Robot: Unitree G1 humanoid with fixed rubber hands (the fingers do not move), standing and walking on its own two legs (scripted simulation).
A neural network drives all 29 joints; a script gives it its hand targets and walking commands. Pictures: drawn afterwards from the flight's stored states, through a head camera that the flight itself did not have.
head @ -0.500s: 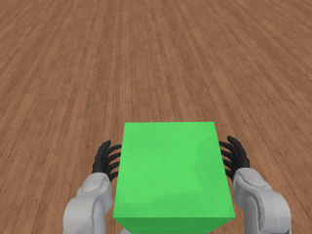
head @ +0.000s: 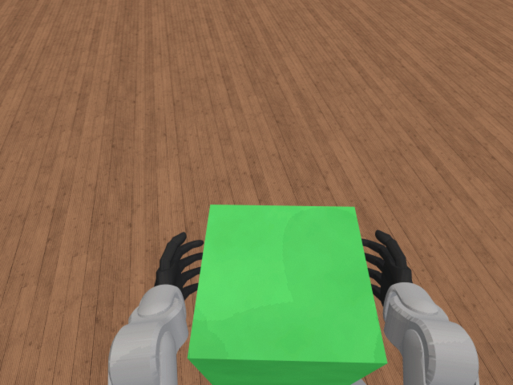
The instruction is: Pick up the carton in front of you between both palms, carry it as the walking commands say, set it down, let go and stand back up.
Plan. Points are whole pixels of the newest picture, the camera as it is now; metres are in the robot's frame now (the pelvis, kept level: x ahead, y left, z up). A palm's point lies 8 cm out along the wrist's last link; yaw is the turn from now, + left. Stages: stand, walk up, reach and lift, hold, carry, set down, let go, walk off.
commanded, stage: carry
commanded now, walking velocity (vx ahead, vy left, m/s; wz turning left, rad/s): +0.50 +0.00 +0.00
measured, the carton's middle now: (279, 304) +0.23 +0.00 -0.02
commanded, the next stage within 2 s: none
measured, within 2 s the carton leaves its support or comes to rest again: neither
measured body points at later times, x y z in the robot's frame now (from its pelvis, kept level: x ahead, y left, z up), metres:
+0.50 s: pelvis +0.35 -0.05 +0.00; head +0.37 -0.06 +0.45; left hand +0.57 +0.12 +0.07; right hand +0.60 -0.18 +0.06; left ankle +0.27 +0.09 -0.65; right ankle +0.37 -0.12 -0.75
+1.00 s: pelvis +0.69 +0.03 +0.00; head +0.71 +0.04 +0.45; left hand +0.93 +0.18 +0.05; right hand +0.92 -0.13 +0.06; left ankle +0.72 +0.09 -0.75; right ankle +0.61 -0.11 -0.66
